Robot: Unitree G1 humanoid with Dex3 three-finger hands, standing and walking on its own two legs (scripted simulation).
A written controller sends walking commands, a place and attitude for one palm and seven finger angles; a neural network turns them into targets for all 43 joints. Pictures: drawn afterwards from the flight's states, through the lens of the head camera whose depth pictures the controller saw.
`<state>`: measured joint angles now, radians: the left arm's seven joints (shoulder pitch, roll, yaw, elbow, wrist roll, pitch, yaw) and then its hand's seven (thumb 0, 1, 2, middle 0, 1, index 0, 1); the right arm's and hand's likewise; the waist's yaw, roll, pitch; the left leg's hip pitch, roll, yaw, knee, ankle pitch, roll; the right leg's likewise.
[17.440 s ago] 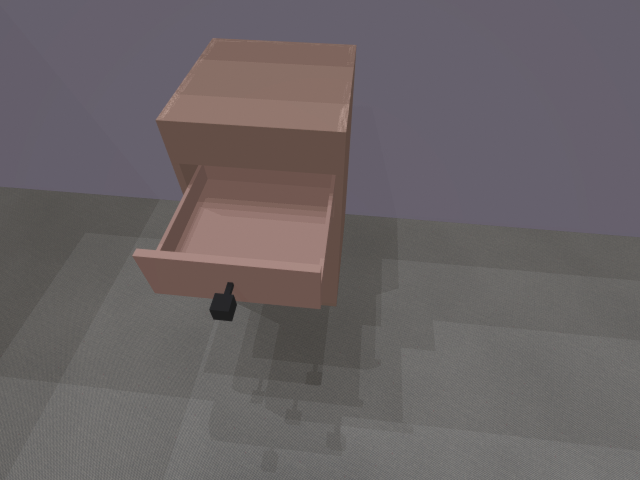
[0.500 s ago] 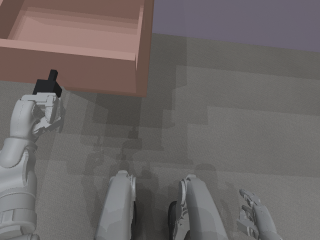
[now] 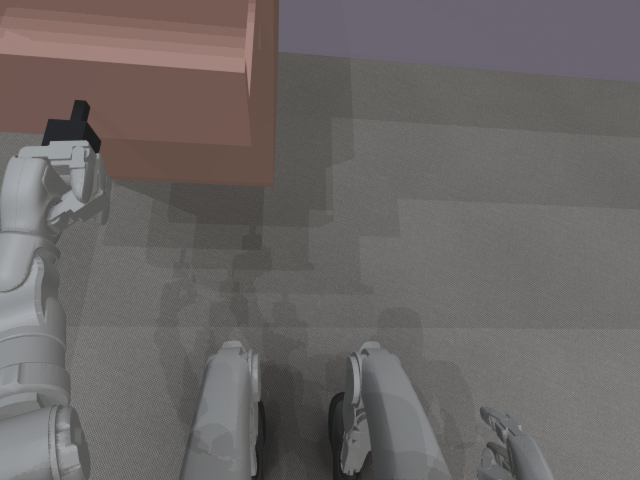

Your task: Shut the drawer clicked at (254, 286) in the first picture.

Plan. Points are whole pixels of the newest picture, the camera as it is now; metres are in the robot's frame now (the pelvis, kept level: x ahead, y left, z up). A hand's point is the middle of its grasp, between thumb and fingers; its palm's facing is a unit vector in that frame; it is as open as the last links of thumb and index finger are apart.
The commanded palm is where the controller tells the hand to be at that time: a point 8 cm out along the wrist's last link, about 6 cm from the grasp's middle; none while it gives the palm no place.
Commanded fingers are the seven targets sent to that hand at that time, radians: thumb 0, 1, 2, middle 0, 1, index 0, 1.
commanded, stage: push the drawer shut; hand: left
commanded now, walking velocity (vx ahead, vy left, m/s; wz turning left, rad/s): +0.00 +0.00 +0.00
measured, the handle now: (76, 130) +0.50 +0.30 +0.00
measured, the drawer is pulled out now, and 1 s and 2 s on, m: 0.18 0.07 0.00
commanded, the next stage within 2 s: pull the fist back off the drawer in 1.78 s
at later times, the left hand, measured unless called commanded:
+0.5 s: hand (109, 149) +0.48 +0.26 +0.00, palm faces +0.02 -1.00 -0.07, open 3.2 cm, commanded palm +0.49 +0.28 +0.01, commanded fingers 0.00 0.90 0.90 -1.40 -1.60 -1.40 -1.60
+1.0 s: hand (118, 106) +0.54 +0.26 +0.00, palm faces +0.03 -1.00 -0.06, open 3.2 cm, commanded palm +0.55 +0.27 +0.01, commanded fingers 0.00 0.90 0.90 -1.40 -1.60 -1.40 -1.60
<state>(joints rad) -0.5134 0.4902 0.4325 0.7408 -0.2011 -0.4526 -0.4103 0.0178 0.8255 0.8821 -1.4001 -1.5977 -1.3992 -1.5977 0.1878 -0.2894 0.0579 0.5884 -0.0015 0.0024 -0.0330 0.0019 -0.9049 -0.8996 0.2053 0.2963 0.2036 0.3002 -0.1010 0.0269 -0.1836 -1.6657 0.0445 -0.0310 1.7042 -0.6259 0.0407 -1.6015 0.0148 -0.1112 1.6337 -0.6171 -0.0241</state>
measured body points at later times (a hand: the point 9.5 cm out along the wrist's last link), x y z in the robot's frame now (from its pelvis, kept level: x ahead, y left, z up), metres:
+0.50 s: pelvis -0.01 +0.00 -0.01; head +0.19 +0.05 +0.39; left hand +0.48 +0.31 +0.01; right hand +0.09 -0.28 -0.12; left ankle +0.06 +0.10 -0.51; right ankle +0.06 -0.11 -0.51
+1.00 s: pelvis -0.01 +0.00 -0.02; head +0.22 +0.06 +0.36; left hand +0.54 +0.31 +0.01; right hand +0.03 -0.27 -0.12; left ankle +0.06 +0.10 -0.51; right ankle +0.06 -0.11 -0.51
